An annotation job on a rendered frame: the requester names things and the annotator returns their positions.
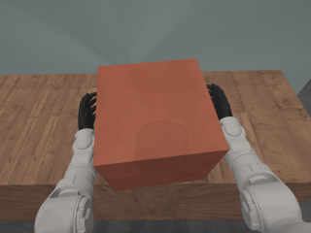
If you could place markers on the robot right forearm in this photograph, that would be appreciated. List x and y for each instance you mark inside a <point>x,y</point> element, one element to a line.
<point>243,161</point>

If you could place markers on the right robot upper arm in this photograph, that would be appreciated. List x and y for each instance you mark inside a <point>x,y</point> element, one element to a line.
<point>271,208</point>

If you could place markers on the pedestal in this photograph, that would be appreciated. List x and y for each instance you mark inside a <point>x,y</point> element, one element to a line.
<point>39,117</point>

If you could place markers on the left robot upper arm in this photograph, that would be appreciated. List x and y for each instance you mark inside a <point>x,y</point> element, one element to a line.
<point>67,214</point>

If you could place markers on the robot left forearm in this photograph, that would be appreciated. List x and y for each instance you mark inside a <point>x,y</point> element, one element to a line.
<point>80,175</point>

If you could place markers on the right robot hand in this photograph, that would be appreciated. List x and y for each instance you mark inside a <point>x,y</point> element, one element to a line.
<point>219,101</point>

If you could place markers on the left robot hand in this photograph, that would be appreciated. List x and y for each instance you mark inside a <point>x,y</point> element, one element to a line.
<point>86,117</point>

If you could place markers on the carton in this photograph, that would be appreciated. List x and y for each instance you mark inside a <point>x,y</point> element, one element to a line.
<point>155,124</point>

